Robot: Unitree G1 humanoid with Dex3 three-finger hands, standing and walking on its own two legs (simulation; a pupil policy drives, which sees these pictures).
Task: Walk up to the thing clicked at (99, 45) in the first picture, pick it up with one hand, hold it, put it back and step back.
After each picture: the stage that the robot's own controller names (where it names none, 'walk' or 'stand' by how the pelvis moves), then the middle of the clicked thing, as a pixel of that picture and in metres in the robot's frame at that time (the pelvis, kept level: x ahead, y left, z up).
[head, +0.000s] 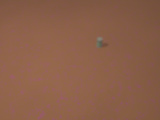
stand; (99, 42) +1.42 -0.15 -0.72
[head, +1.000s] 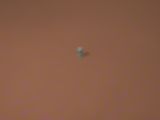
walk; (80, 52) +1.30 +0.18 -0.69
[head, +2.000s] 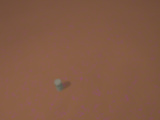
walk; (58, 85) +0.82 +0.34 -0.72
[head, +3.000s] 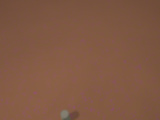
walk; (65, 116) +0.54 +0.22 -0.72
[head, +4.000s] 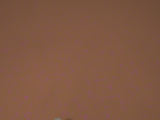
walk; out of the picture +0.45 +0.22 -0.71
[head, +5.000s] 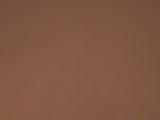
stand; out of the picture +0.40 +0.19 -0.71
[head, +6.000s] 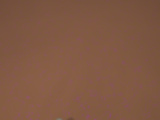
stand; out of the picture +0.42 +0.23 -0.71
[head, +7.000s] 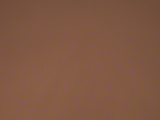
stand; out of the picture +0.40 +0.23 -0.72
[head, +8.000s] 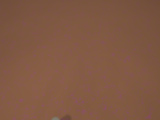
stand; out of the picture +0.40 +0.29 -0.71
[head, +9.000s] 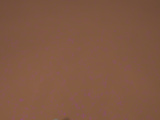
stand; out of the picture +0.42 +0.23 -0.72
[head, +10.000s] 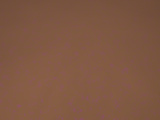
stand; out of the picture +0.42 +0.25 -0.73
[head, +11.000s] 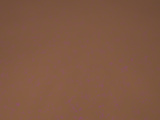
stand; out of the picture +0.41 +0.25 -0.73
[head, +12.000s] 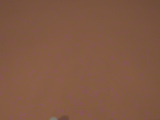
go down; out of the picture +0.42 +0.24 -0.72
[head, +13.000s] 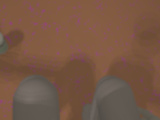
go down; out of the picture +0.47 +0.33 -0.29
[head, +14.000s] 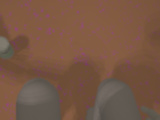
close in; (3, 48) +0.46 +0.33 -0.30
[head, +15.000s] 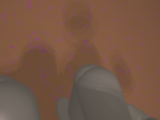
close in; out of the picture +0.43 +0.37 -0.22
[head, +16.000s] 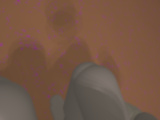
close; out of the picture +0.42 +0.36 -0.22
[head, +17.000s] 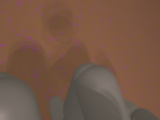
lift; out of the picture +0.39 +0.34 -0.22
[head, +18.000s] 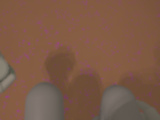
lift; (0, 72) +0.33 +0.30 -0.06
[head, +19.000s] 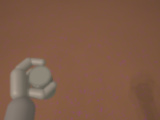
hold; (43, 83) +0.33 +0.16 +0.06
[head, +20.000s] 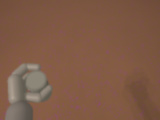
hold; (39, 87) +0.33 +0.17 +0.02
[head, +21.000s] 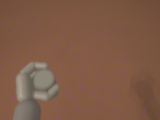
crouch; (46, 85) +0.34 +0.15 +0.02
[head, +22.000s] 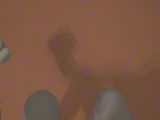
crouch; out of the picture +0.44 +0.29 -0.08
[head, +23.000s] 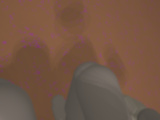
lower; out of the picture +0.40 +0.36 -0.23
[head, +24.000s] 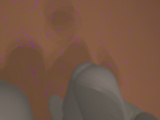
lower; out of the picture +0.40 +0.37 -0.22
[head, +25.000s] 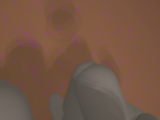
lower; out of the picture +0.40 +0.37 -0.22
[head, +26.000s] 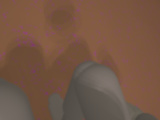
lower; out of the picture +0.40 +0.38 -0.22
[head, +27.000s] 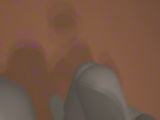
loosen; out of the picture +0.40 +0.35 -0.22
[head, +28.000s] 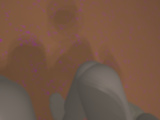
rise; out of the picture +0.40 +0.35 -0.22
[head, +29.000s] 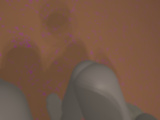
withdraw; out of the picture +0.40 +0.36 -0.22
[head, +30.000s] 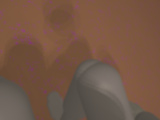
rise; out of the picture +0.40 +0.36 -0.22
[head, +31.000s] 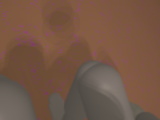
withdraw; out of the picture +0.40 +0.35 -0.22
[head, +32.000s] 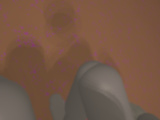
rise; out of the picture +0.39 +0.36 -0.21
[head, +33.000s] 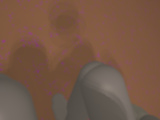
stand; out of the picture +0.40 +0.35 -0.22
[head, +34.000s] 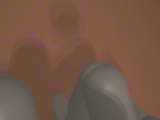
stand; out of the picture +0.40 +0.35 -0.22
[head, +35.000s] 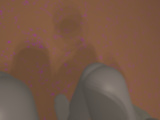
stand; out of the picture +0.40 +0.35 -0.22
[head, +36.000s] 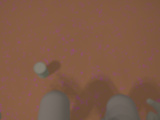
walk; (41, 70) +0.46 +0.26 -0.43
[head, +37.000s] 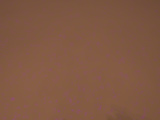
stand; out of the picture +0.39 +0.22 -0.66
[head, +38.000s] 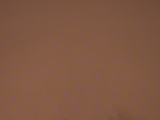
stand; out of the picture +0.40 +0.23 -0.67
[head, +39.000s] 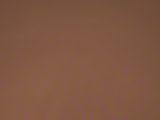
stand; out of the picture +0.43 +0.22 -0.72
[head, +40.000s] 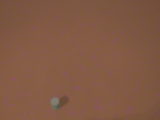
walk; (55, 103) +0.49 +0.20 -0.70
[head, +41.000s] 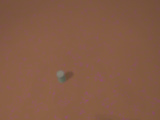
walk; (61, 76) +0.71 +0.25 -0.70
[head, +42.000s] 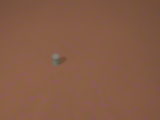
stand; (56, 59) +0.98 +0.24 -0.71
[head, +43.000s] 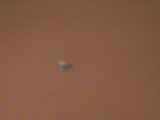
stand; (62, 66) +1.02 +0.25 -0.72
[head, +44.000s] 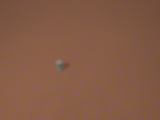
stand; (59, 65) +1.02 +0.27 -0.72
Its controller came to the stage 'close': yes
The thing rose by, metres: 0.72
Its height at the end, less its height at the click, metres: +0.00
